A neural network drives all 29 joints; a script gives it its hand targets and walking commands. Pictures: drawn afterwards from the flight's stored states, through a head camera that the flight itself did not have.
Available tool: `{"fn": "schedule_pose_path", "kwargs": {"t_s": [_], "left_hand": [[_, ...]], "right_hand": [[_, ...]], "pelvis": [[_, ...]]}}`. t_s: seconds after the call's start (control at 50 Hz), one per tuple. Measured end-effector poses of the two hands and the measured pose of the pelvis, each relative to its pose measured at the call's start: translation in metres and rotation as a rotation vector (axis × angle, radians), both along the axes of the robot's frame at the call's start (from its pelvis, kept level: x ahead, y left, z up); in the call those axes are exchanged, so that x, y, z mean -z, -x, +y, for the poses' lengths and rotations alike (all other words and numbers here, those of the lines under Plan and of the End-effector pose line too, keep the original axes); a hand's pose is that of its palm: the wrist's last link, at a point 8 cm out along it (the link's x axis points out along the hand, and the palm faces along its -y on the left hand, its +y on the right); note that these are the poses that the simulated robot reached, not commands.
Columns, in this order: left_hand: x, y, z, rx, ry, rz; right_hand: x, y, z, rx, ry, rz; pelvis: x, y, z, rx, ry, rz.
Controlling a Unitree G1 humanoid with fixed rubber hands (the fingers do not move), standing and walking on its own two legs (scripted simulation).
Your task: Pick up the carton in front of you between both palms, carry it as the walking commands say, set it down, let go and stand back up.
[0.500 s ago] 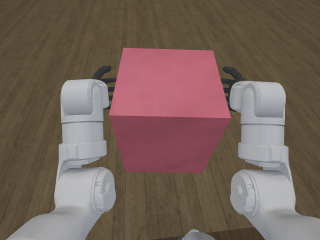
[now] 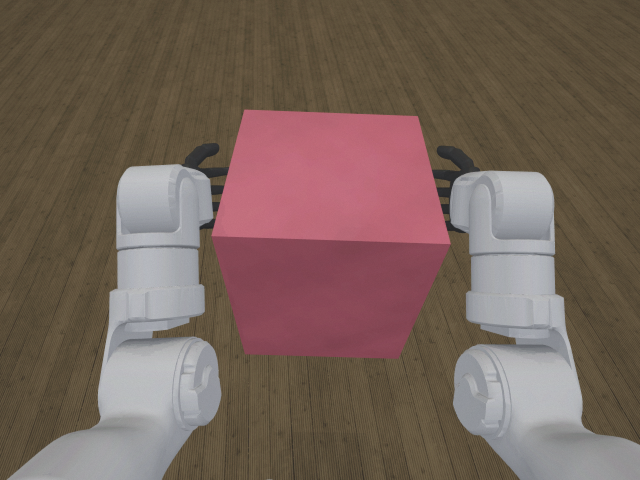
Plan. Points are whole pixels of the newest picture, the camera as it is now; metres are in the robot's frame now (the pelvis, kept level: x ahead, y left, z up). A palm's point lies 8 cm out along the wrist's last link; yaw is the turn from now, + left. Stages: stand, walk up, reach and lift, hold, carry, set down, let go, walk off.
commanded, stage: carry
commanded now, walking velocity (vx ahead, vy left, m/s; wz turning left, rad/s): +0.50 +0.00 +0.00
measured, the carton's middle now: (326, 242) +0.38 -0.01 +0.09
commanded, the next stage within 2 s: none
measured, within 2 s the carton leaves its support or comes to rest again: neither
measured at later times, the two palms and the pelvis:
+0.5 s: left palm (243, 122) +0.64 +0.12 +0.10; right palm (416, 112) +0.66 -0.18 +0.10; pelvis +0.32 -0.05 +0.03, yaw +3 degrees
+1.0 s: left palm (240, 45) +0.90 +0.15 +0.12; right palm (383, 43) +0.89 -0.15 +0.12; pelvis +0.64 +0.00 +0.03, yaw -1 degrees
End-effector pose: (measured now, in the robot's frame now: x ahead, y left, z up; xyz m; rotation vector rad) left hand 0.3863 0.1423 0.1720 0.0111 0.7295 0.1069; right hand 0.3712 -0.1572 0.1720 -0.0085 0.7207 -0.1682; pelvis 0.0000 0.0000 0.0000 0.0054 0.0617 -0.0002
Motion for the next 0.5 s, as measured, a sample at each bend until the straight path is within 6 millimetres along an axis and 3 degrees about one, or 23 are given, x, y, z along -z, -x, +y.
{"fn": "schedule_pose_path", "kwargs": {"t_s": [0.08, 0.2, 0.34, 0.4, 0.5], "left_hand": [[-0.001, -0.051, -0.014, 0.042, 0.002, 0.035], [-0.006, -0.127, -0.023, 0.031, 0.019, 0.025], [0.023, -0.211, -0.029, -0.021, -0.016, 0.057], [0.045, -0.232, -0.028, -0.05, -0.045, 0.095], [0.069, -0.254, -0.021, -0.117, -0.032, 0.164]], "right_hand": [[0.001, -0.035, -0.012, 0.046, 0.003, 0.035], [-0.006, -0.111, -0.021, 0.063, -0.013, 0.025], [0.027, -0.215, -0.029, -0.013, -0.006, 0.058], [0.05, -0.252, -0.028, -0.055, -0.022, 0.098], [0.072, -0.293, -0.02, -0.096, -0.038, 0.166]], "pelvis": [[-0.014, -0.042, 0.004, 0.005, 0.018, 0.011], [-0.023, -0.117, -0.002, 0.007, 0.024, 0.033], [-0.006, -0.228, -0.031, -0.02, 0.008, 0.015], [-0.008, -0.264, -0.04, -0.032, 0.012, 0.014], [-0.027, -0.317, -0.049, -0.048, -0.022, 0.025]]}}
